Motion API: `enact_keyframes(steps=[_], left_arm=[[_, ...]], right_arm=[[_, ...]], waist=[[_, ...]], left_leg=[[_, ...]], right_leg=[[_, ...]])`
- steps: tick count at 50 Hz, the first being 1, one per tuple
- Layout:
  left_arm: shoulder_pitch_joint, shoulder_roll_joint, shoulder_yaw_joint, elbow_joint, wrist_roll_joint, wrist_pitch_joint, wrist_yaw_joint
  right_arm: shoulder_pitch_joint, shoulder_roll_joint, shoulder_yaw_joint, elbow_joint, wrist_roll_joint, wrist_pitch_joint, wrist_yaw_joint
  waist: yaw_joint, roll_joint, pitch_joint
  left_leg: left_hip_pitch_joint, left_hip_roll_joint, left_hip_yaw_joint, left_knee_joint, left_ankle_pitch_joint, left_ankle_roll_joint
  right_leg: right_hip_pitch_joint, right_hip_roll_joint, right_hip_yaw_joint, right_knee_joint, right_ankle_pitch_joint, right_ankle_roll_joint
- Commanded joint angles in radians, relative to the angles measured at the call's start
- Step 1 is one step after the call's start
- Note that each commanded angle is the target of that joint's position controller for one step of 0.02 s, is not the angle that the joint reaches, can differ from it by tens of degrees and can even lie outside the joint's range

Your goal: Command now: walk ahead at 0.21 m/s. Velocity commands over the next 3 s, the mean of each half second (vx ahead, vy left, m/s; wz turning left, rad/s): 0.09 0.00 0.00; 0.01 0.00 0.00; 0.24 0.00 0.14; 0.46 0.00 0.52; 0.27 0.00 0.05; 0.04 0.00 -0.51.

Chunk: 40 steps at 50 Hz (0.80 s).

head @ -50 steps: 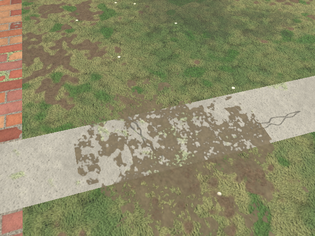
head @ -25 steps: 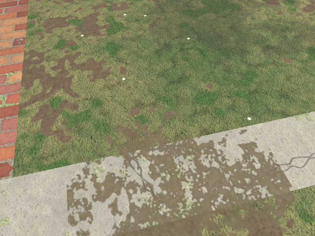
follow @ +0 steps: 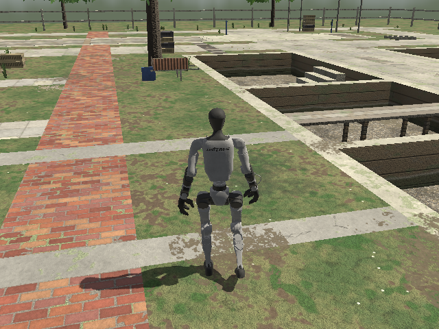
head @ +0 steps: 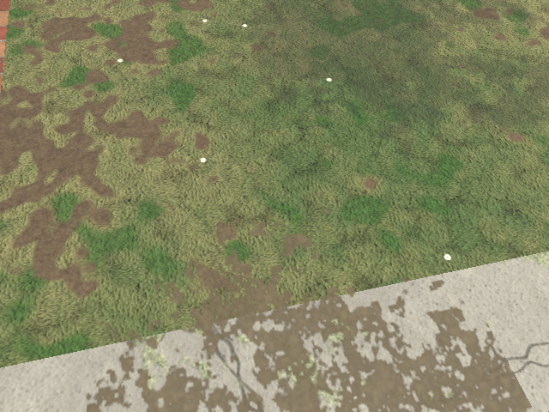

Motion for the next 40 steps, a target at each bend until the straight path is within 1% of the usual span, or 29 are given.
enact_keyframes(steps=[1, 2, 3, 5, 7, 8, 10, 11, 12, 13, 14, 15, 16, 17, 18, 19, 21, 25, 32, 40], left_arm=[[0.125, 0.025, 0.017, -0.016, 0.009, 0.026, 0.016], [0.127, 0.012, 0.014, -0.019, 0.009, 0.033, 0.02], [0.108, 0.014, 0.015, -0.028, 0.011, 0.037, 0.025], [0.055, 0.019, 0.013, -0.04, 0.016, 0.046, 0.029], [0.006, 0.034, 0.016, -0.047, 0.015, 0.058, 0.029], [-0.014, 0.041, 0.018, -0.049, 0.013, 0.065, 0.029], [-0.049, 0.049, 0.022, -0.053, 0.013, 0.074, 0.03], [-0.054, 0.047, 0.023, -0.05, 0.016, 0.073, 0.03], [-0.05, 0.044, 0.024, -0.043, 0.023, 0.071, 0.03], [-0.05, 0.055, 0.026, -0.04, 0.033, 0.069, 0.03], [-0.038, 0.084, 0.03, -0.038, 0.037, 0.066, 0.032], [-0.069, 0.149, 0.043, -0.034, 0.021, 0.067, 0.035], [-0.072, 0.099, 0.039, -0.017, 0.012, 0.067, 0.027], [-0.077, 0.057, 0.031, -0.012, 0.015, 0.063, 0.022], [-0.093, 0.051, 0.028, -0.009, 0.022, 0.059, 0.021], [-0.099, 0.051, 0.027, -0.007, 0.023, 0.053, 0.019], [-0.086, 0.053, 0.028, 0.011, 0.019, 0.045, 0.021], [-0.077, 0.053, 0.027, 0.036, 0.015, 0.046, 0.025], [-0.08, 0.046, 0.024, 0.066, 0.013, 0.058, 0.028], [-0.086, 0.033, 0.021, 0.092, 0.014, 0.069, 0.029]], right_arm=[[0.012, -0.071, -0.007, -0.014, -0.022, -0.011, -0.001], [0.005, -0.081, -0.007, -0.005, -0.027, -0.014, -0.005], [-0.003, -0.092, -0.009, 0.001, -0.029, -0.014, -0.011], [-0.012, -0.109, -0.01, 0.011, -0.022, -0.005, -0.023], [0.01, -0.126, -0.013, 0.028, -0.015, 0.008, -0.032], [0.018, -0.128, -0.012, 0.036, -0.013, 0.015, -0.034], [0.024, -0.117, -0.009, 0.048, -0.009, 0.027, -0.038], [0.019, -0.109, -0.006, 0.052, -0.003, 0.033, -0.04], [0.018, -0.097, -0.001, 0.056, 0.006, 0.037, -0.041], [0.049, -0.076, 0.005, 0.069, 0.009, 0.039, -0.04], [0.077, -0.061, 0.01, 0.075, 0.001, 0.039, -0.04], [0.164, -0.065, 0.003, 0.088, -0.004, 0.037, -0.038], [0.138, -0.056, 0.006, 0.091, -0.007, 0.046, -0.045], [0.1, -0.069, 0.003, 0.087, -0.004, 0.055, -0.05], [0.085, -0.063, 0.004, 0.086, 0.0, 0.064, -0.056], [0.08, -0.067, 0.002, 0.089, -0.001, 0.07, -0.059], [0.086, -0.069, 0.001, 0.097, -0.002, 0.074, -0.059], [0.079, -0.066, -0.001, 0.113, 0.005, 0.075, -0.058], [0.096, -0.059, -0.001, 0.147, 0.007, 0.085, -0.063], [0.113, -0.055, 0.002, 0.175, 0.006, 0.086, -0.067]], waist=[[0.045, 0.1, -0.156], [0.058, 0.112, -0.151], [0.063, 0.122, -0.154], [0.053, 0.125, -0.169], [0.031, 0.121, -0.173], [0.022, 0.119, -0.162], [0.011, 0.117, -0.122], [0.017, 0.111, -0.103], [0.027, 0.099, -0.089], [0.026, 0.073, -0.073], [0.007, 0.031, -0.074], [-0.07, -0.08, -0.067], [-0.045, -0.109, -0.062], [-0.03, -0.082, -0.042], [-0.03, -0.07, -0.042], [-0.026, -0.061, -0.044], [-0.023, -0.046, -0.068], [-0.014, -0.012, -0.085], [-0.011, 0.024, -0.065], [-0.009, 0.028, -0.034]], left_leg=[[0.115, 0.25, -0.169, -0.179, 0.661, 0.186], [0.091, 0.239, -0.137, -0.187, 0.694, 0.191], [0.084, 0.233, -0.116, -0.19, 0.711, 0.191], [0.088, 0.219, -0.087, -0.193, 0.658, 0.177], [0.099, 0.223, -0.099, -0.208, 0.502, 0.168], [0.097, 0.227, -0.113, -0.219, 0.391, 0.166], [0.087, 0.229, -0.144, -0.229, 0.171, 0.159], [0.079, 0.22, -0.152, -0.218, 0.069, 0.147], [0.067, 0.197, -0.154, -0.199, -0.03, 0.121], [0.06, 0.166, -0.154, -0.178, -0.094, 0.081], [0.044, 0.127, -0.139, -0.132, -0.144, 0.043], [0.009, 0.052, -0.092, -0.125, -0.188, 0.013], [0.086, 0.026, -0.042, -0.115, -0.17, -0.007], [0.12, 0.028, -0.036, -0.096, -0.15, -0.016], [0.136, 0.036, -0.038, -0.086, -0.126, -0.014], [0.138, 0.039, -0.041, -0.079, -0.1, -0.012], [0.154, 0.048, -0.047, -0.071, -0.045, -0.008], [0.175, 0.053, -0.045, -0.051, 0.029, -0.013], [0.185, 0.057, -0.045, -0.045, 0.047, -0.022], [0.174, 0.062, -0.05, -0.059, 0.01, -0.027]], right_leg=[[0.02, -0.073, 0.014, -0.067, 0.091, 0.009], [0.039, -0.071, 0.009, -0.133, 0.118, 0.013], [0.048, -0.07, 0.006, -0.205, 0.146, 0.017], [0.084, -0.07, 0.0, -0.342, 0.22, 0.02], [0.111, -0.064, -0.006, -0.425, 0.272, 0.023], [0.121, -0.064, -0.005, -0.457, 0.279, 0.023], [0.136, -0.061, -0.006, -0.531, 0.268, 0.016], [0.162, -0.054, -0.016, -0.596, 0.28, 0.007], [0.208, -0.045, -0.029, -0.682, 0.321, -0.004], [0.247, -0.06, -0.01, -0.755, 0.398, -0.016], [0.287, -0.109, 0.037, -0.765, 0.515, -0.033], [0.303, -0.128, 0.052, -0.736, 0.526, -0.064], [0.211, -0.097, 0.04, -0.762, 0.355, -0.062], [0.169, -0.078, 0.033, -0.782, 0.294, -0.048], [0.159, -0.07, 0.025, -0.785, 0.314, -0.034], [0.171, -0.063, 0.018, -0.779, 0.351, -0.028], [0.207, -0.056, 0.008, -0.756, 0.424, -0.029], [0.241, -0.05, -0.001, -0.731, 0.496, -0.037], [0.248, -0.036, -0.014, -0.726, 0.494, -0.038], [0.247, -0.024, -0.024, -0.74, 0.443, -0.032]])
